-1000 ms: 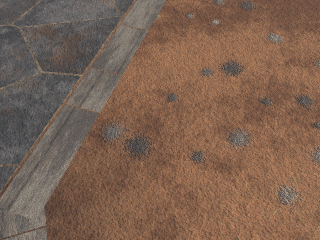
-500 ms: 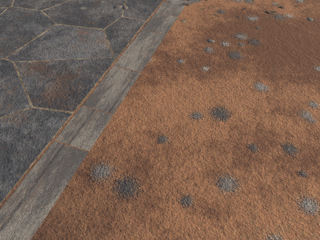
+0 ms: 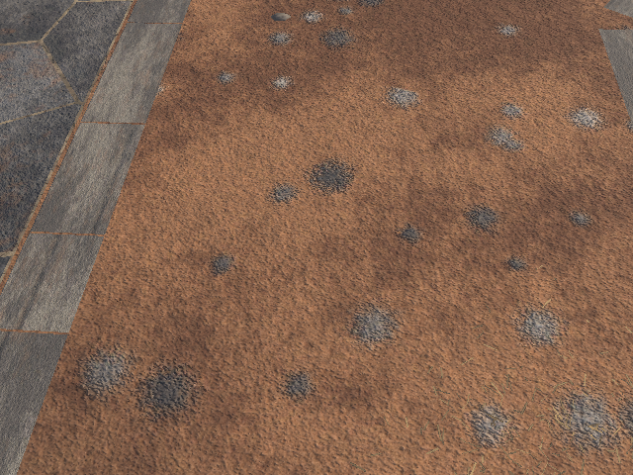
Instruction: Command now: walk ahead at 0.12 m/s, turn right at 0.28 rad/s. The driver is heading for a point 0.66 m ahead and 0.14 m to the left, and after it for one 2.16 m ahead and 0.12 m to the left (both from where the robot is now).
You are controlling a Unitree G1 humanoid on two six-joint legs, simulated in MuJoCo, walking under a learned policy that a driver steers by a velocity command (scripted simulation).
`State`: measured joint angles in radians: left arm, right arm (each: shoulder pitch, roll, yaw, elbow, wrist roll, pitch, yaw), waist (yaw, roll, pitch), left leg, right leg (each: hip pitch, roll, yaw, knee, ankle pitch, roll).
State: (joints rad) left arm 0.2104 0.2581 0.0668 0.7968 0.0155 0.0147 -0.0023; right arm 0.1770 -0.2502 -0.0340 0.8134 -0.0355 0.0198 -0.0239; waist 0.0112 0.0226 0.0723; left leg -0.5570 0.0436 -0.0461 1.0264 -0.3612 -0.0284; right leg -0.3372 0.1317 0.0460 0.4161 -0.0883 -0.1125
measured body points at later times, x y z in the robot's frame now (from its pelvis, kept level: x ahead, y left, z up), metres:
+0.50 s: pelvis +0.12 +0.05 +0.01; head +0.13 +0.08 +0.46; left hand +0.23 +0.33 -0.11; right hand +0.10 -0.21 -0.11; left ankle +0.02 +0.12 -0.74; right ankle +0.22 -0.08 -0.68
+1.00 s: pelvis +0.38 +0.07 +0.01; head +0.41 +0.07 +0.46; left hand +0.28 +0.31 -0.12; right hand +0.61 -0.12 -0.11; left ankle +0.40 +0.22 -0.68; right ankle +0.37 -0.03 -0.74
